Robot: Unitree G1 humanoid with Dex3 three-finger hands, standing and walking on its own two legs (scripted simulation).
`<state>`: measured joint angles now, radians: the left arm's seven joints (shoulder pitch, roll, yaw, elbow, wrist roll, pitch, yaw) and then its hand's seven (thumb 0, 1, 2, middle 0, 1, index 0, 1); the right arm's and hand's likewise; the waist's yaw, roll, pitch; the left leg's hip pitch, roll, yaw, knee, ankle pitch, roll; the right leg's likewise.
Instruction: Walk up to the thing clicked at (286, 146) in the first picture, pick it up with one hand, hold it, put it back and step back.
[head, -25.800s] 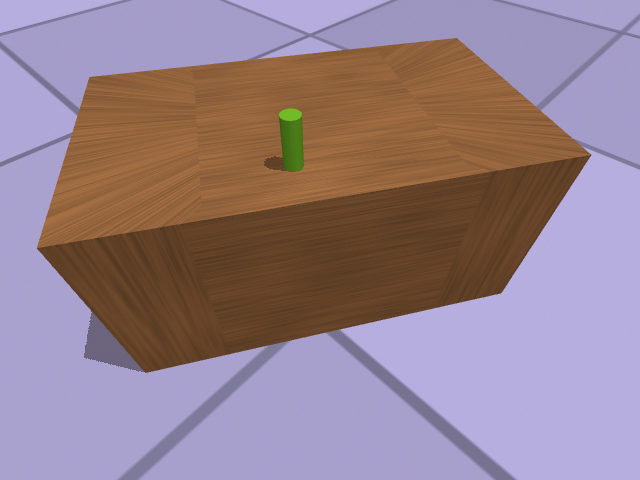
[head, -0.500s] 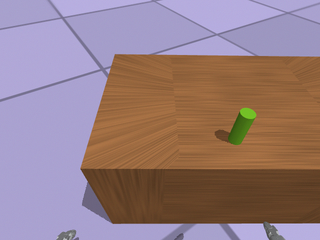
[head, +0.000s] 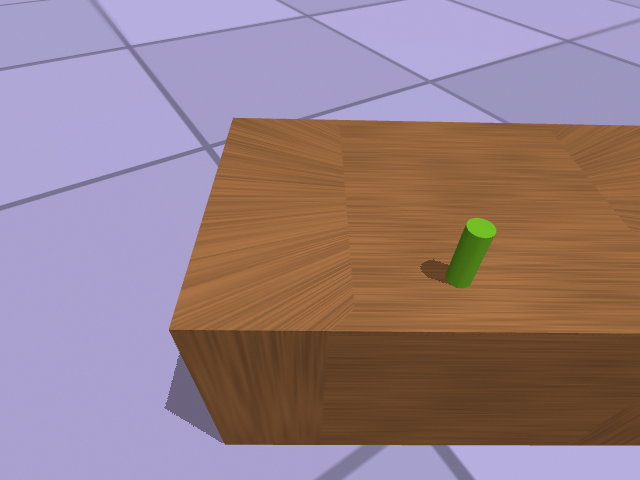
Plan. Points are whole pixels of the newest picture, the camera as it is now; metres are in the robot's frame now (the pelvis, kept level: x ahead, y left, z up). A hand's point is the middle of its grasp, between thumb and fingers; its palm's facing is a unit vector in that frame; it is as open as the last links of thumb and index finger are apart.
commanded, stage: home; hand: right
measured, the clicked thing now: (469, 254) +0.52 -0.27 -0.06
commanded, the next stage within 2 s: stand in 1.26 s
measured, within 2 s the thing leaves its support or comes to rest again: neither
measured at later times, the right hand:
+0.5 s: hand out of the picture +0.08 -0.24 -0.15, palm faces -0.05 +0.93 -0.36, open 17.3 cm
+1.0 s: hand out of the picture +0.11 -0.24 -0.15, palm faces -0.04 +0.93 -0.37, open 17.2 cm
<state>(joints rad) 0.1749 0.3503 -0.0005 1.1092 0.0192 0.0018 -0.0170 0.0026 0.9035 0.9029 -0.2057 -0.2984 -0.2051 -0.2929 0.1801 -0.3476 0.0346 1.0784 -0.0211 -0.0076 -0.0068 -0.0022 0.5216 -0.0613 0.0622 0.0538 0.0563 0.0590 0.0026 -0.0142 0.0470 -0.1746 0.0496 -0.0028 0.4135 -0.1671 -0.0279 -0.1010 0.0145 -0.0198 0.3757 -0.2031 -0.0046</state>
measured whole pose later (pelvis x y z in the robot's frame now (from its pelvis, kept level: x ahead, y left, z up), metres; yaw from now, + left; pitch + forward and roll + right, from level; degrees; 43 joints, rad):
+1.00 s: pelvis +0.03 +0.02 +0.00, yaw +0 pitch -2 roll +0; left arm 0.10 0.35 0.00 1.14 0.01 0.00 0.00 0.00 0.90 0.90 -0.21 -0.30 -0.20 -0.29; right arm 0.10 -0.35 0.02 1.12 -0.01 -0.01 -0.01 0.00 0.50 -0.08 0.06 0.06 0.06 0.06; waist 0.00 -0.01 0.05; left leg -0.13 0.01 0.01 0.34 -0.17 0.00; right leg -0.05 -0.02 -0.01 0.30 -0.20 0.02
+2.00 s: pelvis +0.03 +0.02 +0.00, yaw +1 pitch -2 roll +0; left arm 0.12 0.35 0.00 1.13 0.01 -0.01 -0.01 0.00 0.91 0.90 -0.20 -0.30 -0.20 -0.30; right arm 0.11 -0.34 0.01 1.13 -0.01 -0.01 0.00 0.01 -0.86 -0.89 0.20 0.30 0.20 0.30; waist 0.00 -0.01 0.05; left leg -0.13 0.00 0.00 0.34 -0.17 0.00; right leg -0.05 -0.03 -0.02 0.29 -0.20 0.03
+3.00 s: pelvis +0.03 +0.01 +0.01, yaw +1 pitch -2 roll +0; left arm 0.13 0.35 0.00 1.12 0.01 -0.01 -0.01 0.00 0.91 0.90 -0.21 -0.30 -0.21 -0.30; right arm 0.11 -0.35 0.01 1.13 -0.01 -0.01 0.00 0.01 -0.91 -0.90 0.20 0.30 0.20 0.30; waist 0.00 -0.01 0.05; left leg -0.13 0.01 -0.01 0.33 -0.16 -0.01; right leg -0.05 -0.03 -0.03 0.29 -0.21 0.02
